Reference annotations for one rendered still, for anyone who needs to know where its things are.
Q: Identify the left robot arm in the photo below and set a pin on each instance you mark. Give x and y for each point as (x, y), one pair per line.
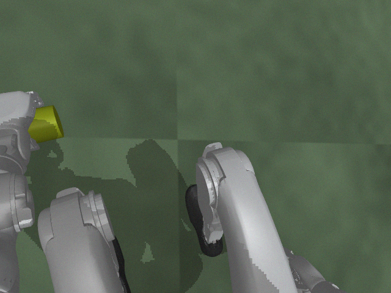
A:
(16, 201)

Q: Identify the can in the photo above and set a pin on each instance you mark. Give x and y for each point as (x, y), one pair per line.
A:
(46, 125)

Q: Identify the left robot hand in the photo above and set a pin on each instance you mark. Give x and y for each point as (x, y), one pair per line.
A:
(18, 108)

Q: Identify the right robot hand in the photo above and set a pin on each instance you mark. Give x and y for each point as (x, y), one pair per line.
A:
(305, 275)

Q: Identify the right robot arm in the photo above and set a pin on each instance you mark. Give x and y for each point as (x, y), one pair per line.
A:
(326, 287)

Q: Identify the left robot foot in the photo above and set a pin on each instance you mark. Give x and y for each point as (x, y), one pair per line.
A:
(121, 263)

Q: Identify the right robot foot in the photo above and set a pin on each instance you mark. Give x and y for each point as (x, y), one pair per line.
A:
(196, 219)

